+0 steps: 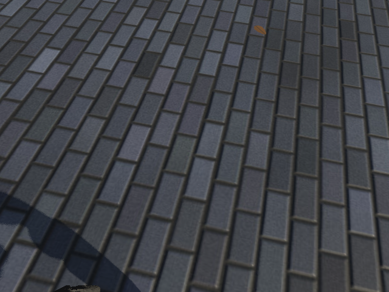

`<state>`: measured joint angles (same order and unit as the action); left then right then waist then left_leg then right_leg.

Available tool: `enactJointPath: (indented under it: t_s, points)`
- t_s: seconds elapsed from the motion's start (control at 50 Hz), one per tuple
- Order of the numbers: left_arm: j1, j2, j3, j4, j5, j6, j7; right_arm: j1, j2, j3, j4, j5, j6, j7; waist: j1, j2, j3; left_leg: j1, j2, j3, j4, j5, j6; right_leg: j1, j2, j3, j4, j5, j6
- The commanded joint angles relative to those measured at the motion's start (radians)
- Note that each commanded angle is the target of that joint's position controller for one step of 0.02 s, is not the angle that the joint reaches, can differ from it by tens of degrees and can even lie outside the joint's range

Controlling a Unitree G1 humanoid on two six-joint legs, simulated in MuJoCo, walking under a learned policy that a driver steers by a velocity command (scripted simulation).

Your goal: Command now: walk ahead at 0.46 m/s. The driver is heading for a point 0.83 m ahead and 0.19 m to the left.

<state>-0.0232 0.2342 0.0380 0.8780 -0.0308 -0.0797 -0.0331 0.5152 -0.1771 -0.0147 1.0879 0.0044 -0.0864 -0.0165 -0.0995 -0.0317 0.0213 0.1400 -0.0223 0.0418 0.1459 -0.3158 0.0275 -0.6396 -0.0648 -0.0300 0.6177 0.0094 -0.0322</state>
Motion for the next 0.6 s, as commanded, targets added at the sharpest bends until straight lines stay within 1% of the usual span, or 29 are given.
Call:
enactJointPath:
  t_s: [0.02, 0.04, 0.06, 0.08, 0.1, 0.12, 0.14, 0.16, 0.18, 0.2, 0.22, 0.24, 0.26, 0.28, 0.3, 0.32, 0.34, 0.38, 0.42, 0.44, 0.48, 0.54, 0.56, 0.58, 0.6]
  points:
    - [-0.159, 0.058, 0.004, -0.105, -0.003, -0.022, -0.016, 0.041, -0.179, -0.040, -0.018, 0.011, 0.000, -0.008, 0.038, 0.125, 0.140, -0.071, 0.273, -0.092, -0.022, 0.471, 0.129, 0.003, 0.022, -0.010, -0.078, 0.004, -0.031]
    - [-0.136, 0.076, 0.011, -0.105, -0.002, -0.026, -0.019, 0.026, -0.190, -0.045, -0.023, 0.009, 0.004, -0.008, 0.063, 0.132, 0.113, -0.041, 0.280, -0.082, 0.025, 0.601, 0.119, 0.052, 0.037, -0.016, -0.091, -0.022, -0.048]
    - [-0.086, 0.101, 0.023, -0.095, 0.000, -0.028, -0.018, 0.012, -0.205, -0.051, -0.030, 0.006, 0.009, -0.008, 0.097, 0.154, 0.062, -0.017, 0.284, -0.075, 0.099, 0.789, 0.109, 0.138, 0.065, -0.033, -0.086, -0.050, -0.066]
    - [0.031, 0.136, 0.042, -0.064, -0.002, -0.027, -0.014, -0.006, -0.213, -0.055, -0.036, 0.000, 0.017, -0.007, 0.162, 0.173, -0.019, -0.018, 0.271, -0.055, 0.238, 0.969, 0.095, 0.287, 0.100, -0.055, -0.079, -0.070, -0.089]
    - [0.212, 0.177, 0.067, -0.008, -0.005, -0.022, -0.005, -0.026, -0.207, -0.052, -0.050, -0.005, 0.025, -0.006, 0.247, 0.169, -0.124, -0.102, 0.229, -0.029, 0.444, 1.007, 0.066, 0.526, 0.106, -0.051, -0.086, -0.055, -0.120]
    - [0.402, 0.249, 0.086, 0.033, 0.009, -0.015, 0.007, -0.026, -0.173, -0.037, -0.079, -0.020, 0.023, -0.002, 0.297, 0.054, -0.267, -0.366, 0.168, -0.009, 0.770, 0.661, 0.039, 0.859, -0.098, 0.195, -0.060, -0.114, -0.186]
    - [0.454, 0.278, 0.086, 0.055, 0.022, -0.013, -0.002, 0.120, -0.001, 0.007, -0.074, -0.003, 0.002, 0.013, 0.200, -0.234, -0.442, -0.711, -0.036, -0.080, 1.122, -0.200, -0.012, 1.133, -0.345, 0.720, -0.228, -0.397, -0.349]
    - [0.404, 0.178, 0.060, 0.054, 0.017, -0.018, -0.002, 0.020, -0.107, -0.019, -0.076, 0.032, -0.026, 0.016, 0.237, -0.137, -0.346, -0.808, -0.002, -0.211, 1.245, -0.234, 0.018, 1.036, -0.311, 0.764, -0.334, -0.460, -0.293]
    - [0.301, 0.139, 0.047, 0.039, 0.015, -0.025, 0.002, -0.086, -0.163, -0.038, -0.120, 0.060, -0.039, 0.013, 0.207, -0.103, -0.177, -0.864, 0.046, -0.180, 1.258, -0.149, 0.035, 0.871, -0.291, 0.585, -0.355, -0.372, -0.242]
    - [0.213, 0.112, 0.037, 0.025, 0.019, -0.035, 0.000, -0.136, -0.170, -0.042, -0.132, 0.057, -0.042, 0.002, 0.167, 0.003, -0.107, -0.809, 0.103, -0.162, 1.212, -0.051, 0.039, 0.703, -0.264, 0.448, -0.382, -0.224, -0.215]
    - [0.175, 0.087, 0.030, 0.028, 0.029, -0.045, -0.005, -0.146, -0.158, -0.053, -0.133, 0.040, -0.033, -0.008, 0.133, 0.025, -0.062, -0.756, 0.134, -0.155, 1.165, 0.005, 0.038, 0.579, -0.236, 0.348, -0.414, -0.146, -0.197]
    - [0.170, 0.057, 0.022, 0.043, 0.043, -0.053, -0.010, -0.121, -0.139, -0.057, -0.126, 0.032, -0.017, -0.008, 0.102, -0.001, -0.050, -0.674, 0.161, -0.174, 1.126, 0.031, 0.045, 0.497, -0.193, 0.251, -0.423, -0.039, -0.167]
    - [0.167, 0.059, 0.024, 0.054, 0.044, -0.053, -0.009, -0.081, -0.102, -0.056, -0.122, 0.038, 0.001, -0.006, 0.075, -0.040, -0.052, -0.656, 0.167, -0.169, 1.097, 0.039, 0.043, 0.474, -0.185, 0.209, -0.454, -0.082, -0.173]
    - [0.174, 0.058, 0.024, 0.065, 0.041, -0.055, -0.005, -0.087, -0.097, -0.058, -0.125, 0.039, 0.014, -0.007, 0.070, -0.036, -0.029, -0.658, 0.175, -0.164, 1.077, 0.037, 0.042, 0.436, -0.175, 0.171, -0.482, -0.091, -0.174]
    - [0.176, 0.071, 0.026, 0.073, 0.040, -0.058, 0.001, -0.114, -0.100, -0.062, -0.141, 0.040, 0.026, -0.008, 0.065, -0.039, 0.000, -0.690, 0.176, -0.163, 1.054, 0.059, 0.038, 0.414, -0.173, 0.132, -0.504, -0.081, -0.174]
    - [0.187, 0.090, 0.029, 0.080, 0.042, -0.060, 0.008, -0.150, -0.104, -0.063, -0.160, 0.035, 0.034, -0.009, 0.066, -0.033, 0.020, -0.729, 0.183, -0.166, 1.029, 0.092, 0.031, 0.407, -0.179, 0.107, -0.520, -0.067, -0.179]
    - [0.199, 0.102, 0.032, 0.085, 0.043, -0.059, 0.015, -0.191, -0.114, -0.066, -0.179, 0.028, 0.036, -0.009, 0.072, -0.016, 0.035, -0.777, 0.184, -0.175, 0.990, 0.138, 0.022, 0.418, -0.180, 0.084, -0.529, -0.056, -0.180]
    - [0.227, 0.118, 0.035, 0.093, 0.048, -0.055, 0.030, -0.254, -0.118, -0.069, -0.208, 0.022, 0.030, -0.001, 0.085, 0.001, 0.047, -0.843, 0.175, -0.181, 0.889, 0.243, 0.010, 0.459, -0.175, 0.037, -0.534, -0.019, -0.171]
    - [0.239, 0.133, 0.035, 0.090, 0.048, -0.050, 0.040, -0.310, -0.113, -0.065, -0.231, 0.020, 0.022, 0.013, 0.099, 0.004, 0.048, -0.843, 0.163, -0.150, 0.758, 0.346, 0.008, 0.488, -0.156, -0.031, -0.529, 0.029, -0.149]
    - [0.249, 0.140, 0.035, 0.089, 0.045, -0.048, 0.045, -0.351, -0.108, -0.061, -0.247, 0.018, 0.019, 0.020, 0.113, 0.007, 0.053, -0.832, 0.158, -0.118, 0.697, 0.384, 0.007, 0.498, -0.150, -0.060, -0.531, 0.042, -0.140]
    - [0.298, 0.156, 0.037, 0.097, 0.037, -0.040, 0.052, -0.439, -0.092, -0.049, -0.284, 0.014, 0.017, 0.035, 0.149, 0.020, 0.070, -0.840, 0.150, -0.068, 0.609, 0.413, 0.010, 0.551, -0.163, -0.092, -0.526, 0.056, -0.134]
    - [0.367, 0.172, 0.042, 0.113, 0.026, -0.016, 0.054, -0.527, -0.087, -0.040, -0.342, 0.016, 0.019, 0.058, 0.180, 0.026, 0.091, -0.898, 0.135, -0.026, 0.527, 0.353, 0.027, 0.696, -0.202, -0.123, -0.465, 0.125, -0.127]
    - [0.374, 0.179, 0.045, 0.114, 0.023, -0.006, 0.054, -0.543, -0.091, -0.041, -0.361, 0.018, 0.020, 0.065, 0.179, 0.019, 0.091, -0.902, 0.126, -0.009, 0.510, 0.308, 0.037, 0.734, -0.215, -0.132, -0.436, 0.175, -0.121]
    - [0.367, 0.189, 0.048, 0.108, 0.020, 0.002, 0.055, -0.543, -0.100, -0.044, -0.377, 0.020, 0.021, 0.073, 0.166, 0.006, 0.082, -0.876, 0.108, 0.012, 0.495, 0.260, 0.051, 0.758, -0.223, -0.148, -0.395, 0.276, -0.111]
    - [0.350, 0.203, 0.053, 0.098, 0.020, 0.009, 0.057, -0.526, -0.118, -0.051, -0.388, 0.021, 0.023, 0.079, 0.144, -0.018, 0.056, -0.816, 0.078, 0.043, 0.489, 0.211, 0.069, 0.771, -0.226, -0.165, -0.337, 0.444, -0.098]
